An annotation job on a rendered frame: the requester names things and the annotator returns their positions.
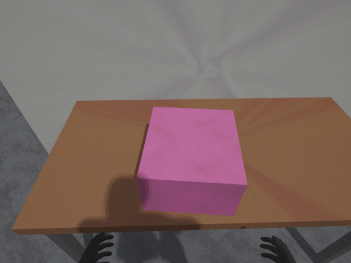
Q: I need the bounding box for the carton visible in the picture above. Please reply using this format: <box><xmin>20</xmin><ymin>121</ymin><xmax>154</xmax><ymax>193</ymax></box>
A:
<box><xmin>137</xmin><ymin>107</ymin><xmax>248</xmax><ymax>216</ymax></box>

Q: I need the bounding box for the robot right hand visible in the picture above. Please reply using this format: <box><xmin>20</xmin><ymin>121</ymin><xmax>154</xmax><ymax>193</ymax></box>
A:
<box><xmin>260</xmin><ymin>236</ymin><xmax>296</xmax><ymax>263</ymax></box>

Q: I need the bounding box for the robot left hand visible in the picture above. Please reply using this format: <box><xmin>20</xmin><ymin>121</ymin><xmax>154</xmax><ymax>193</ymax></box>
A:
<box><xmin>79</xmin><ymin>232</ymin><xmax>114</xmax><ymax>263</ymax></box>

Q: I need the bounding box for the table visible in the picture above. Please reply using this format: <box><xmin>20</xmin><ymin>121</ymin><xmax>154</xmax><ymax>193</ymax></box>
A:
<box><xmin>11</xmin><ymin>97</ymin><xmax>351</xmax><ymax>263</ymax></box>

